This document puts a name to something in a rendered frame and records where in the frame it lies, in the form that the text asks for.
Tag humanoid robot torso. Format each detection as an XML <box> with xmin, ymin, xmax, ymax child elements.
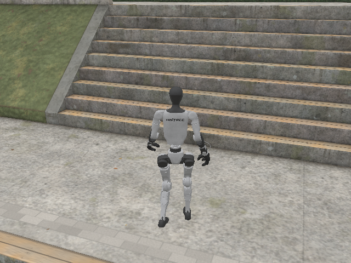
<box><xmin>163</xmin><ymin>108</ymin><xmax>188</xmax><ymax>164</ymax></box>

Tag right robot hand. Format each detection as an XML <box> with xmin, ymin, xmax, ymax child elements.
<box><xmin>197</xmin><ymin>153</ymin><xmax>210</xmax><ymax>166</ymax></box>

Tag right robot shin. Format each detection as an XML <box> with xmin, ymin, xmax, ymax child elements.
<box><xmin>184</xmin><ymin>178</ymin><xmax>192</xmax><ymax>213</ymax></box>

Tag robot right upper arm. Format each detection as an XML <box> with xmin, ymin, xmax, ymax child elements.
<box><xmin>187</xmin><ymin>111</ymin><xmax>202</xmax><ymax>141</ymax></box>

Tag left robot forearm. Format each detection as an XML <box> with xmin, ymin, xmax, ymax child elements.
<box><xmin>148</xmin><ymin>132</ymin><xmax>156</xmax><ymax>146</ymax></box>

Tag left robot hand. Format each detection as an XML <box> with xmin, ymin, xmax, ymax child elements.
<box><xmin>147</xmin><ymin>143</ymin><xmax>160</xmax><ymax>151</ymax></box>

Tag robot left upper arm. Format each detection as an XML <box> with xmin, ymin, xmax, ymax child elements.
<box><xmin>150</xmin><ymin>110</ymin><xmax>164</xmax><ymax>139</ymax></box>

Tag right robot forearm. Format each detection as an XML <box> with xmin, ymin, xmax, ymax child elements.
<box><xmin>196</xmin><ymin>133</ymin><xmax>208</xmax><ymax>156</ymax></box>

